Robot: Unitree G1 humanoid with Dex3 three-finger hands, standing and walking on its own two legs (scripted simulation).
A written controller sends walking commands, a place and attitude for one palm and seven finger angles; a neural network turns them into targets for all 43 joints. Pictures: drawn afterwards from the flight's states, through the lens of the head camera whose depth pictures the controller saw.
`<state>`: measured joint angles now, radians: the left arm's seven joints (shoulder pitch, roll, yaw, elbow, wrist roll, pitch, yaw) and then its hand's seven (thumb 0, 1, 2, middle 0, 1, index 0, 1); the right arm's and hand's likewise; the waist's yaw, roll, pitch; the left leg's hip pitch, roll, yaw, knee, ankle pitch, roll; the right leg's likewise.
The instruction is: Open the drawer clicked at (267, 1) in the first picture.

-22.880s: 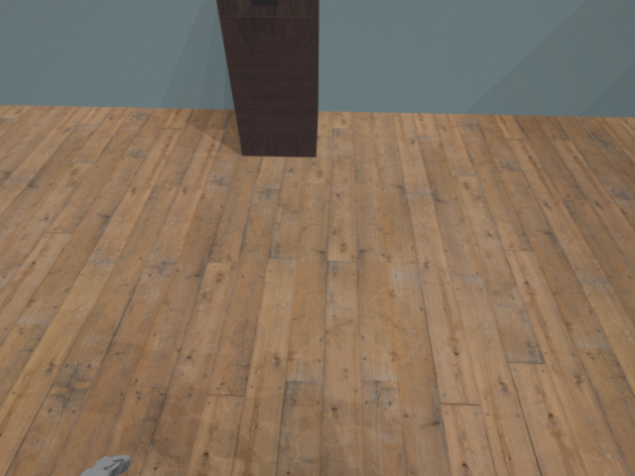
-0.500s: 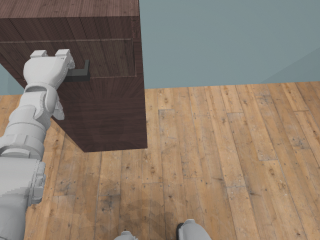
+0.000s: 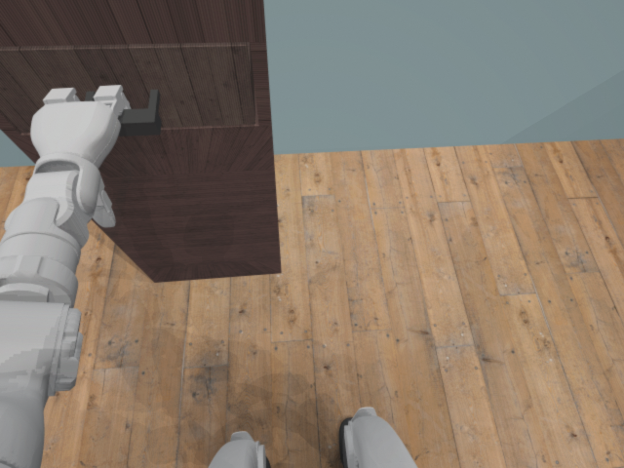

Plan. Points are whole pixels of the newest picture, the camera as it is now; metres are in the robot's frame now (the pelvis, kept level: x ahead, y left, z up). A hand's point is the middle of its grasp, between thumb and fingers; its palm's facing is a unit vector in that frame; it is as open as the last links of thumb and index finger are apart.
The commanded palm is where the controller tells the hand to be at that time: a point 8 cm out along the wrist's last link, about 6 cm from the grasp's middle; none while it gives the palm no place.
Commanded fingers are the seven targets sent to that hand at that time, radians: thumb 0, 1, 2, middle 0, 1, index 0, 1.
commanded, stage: lower the fingers behind the handle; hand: left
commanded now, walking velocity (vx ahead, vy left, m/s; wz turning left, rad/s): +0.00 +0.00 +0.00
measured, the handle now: (121, 110) +0.58 +0.22 +0.05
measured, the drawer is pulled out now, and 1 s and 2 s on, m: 0.00 0.00 0.06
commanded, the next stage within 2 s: close the thumb around the handle in 0.30 s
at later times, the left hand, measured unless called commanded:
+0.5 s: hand (99, 159) +0.51 +0.25 +0.03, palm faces -0.07 +0.00 -1.00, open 13.8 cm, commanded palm +0.49 +0.24 +0.08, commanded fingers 0.00 -0.16 0.44 -0.32 -1.24 -0.32 -1.24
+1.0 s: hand (99, 156) +0.52 +0.25 +0.03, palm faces -0.08 +0.00 -1.00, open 6.2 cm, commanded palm +0.50 +0.24 +0.08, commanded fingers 0.00 0.90 0.90 -0.40 -1.35 -0.40 -1.35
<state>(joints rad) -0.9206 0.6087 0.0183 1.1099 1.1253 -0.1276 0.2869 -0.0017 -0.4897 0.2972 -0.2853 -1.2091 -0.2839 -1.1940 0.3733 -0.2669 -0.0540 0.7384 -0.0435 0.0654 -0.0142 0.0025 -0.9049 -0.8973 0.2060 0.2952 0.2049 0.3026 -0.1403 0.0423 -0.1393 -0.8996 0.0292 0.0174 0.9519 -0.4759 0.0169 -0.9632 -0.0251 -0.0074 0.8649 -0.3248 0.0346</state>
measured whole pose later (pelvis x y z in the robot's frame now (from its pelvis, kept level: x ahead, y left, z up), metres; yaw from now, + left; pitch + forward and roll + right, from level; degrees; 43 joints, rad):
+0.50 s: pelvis +0.01 +0.00 +0.00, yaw +0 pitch +24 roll -2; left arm -0.89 0.60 0.02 1.09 1.12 -0.12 0.29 0.00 -0.46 0.31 -0.30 -1.20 -0.29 -1.19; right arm 0.36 -0.27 -0.05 0.73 -0.04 0.07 -0.01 0.00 -0.90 -0.90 0.21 0.30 0.20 0.30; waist -0.13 0.05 -0.14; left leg -0.87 0.03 0.02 0.93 -0.48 0.02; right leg -0.93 -0.02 -0.01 0.84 -0.33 0.04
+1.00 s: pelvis +0.01 +0.00 +0.01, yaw +0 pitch +24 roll -2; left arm -0.90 0.60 0.01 1.09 1.11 -0.11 0.28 0.00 0.66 0.80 -0.35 -1.29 -0.34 -1.29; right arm 0.36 -0.27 -0.05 0.73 -0.04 0.08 -0.01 0.00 -0.90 -0.90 0.21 0.30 0.20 0.30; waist -0.14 0.05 -0.13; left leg -0.86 0.03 0.02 0.92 -0.48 0.02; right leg -0.92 -0.02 -0.01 0.84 -0.33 0.03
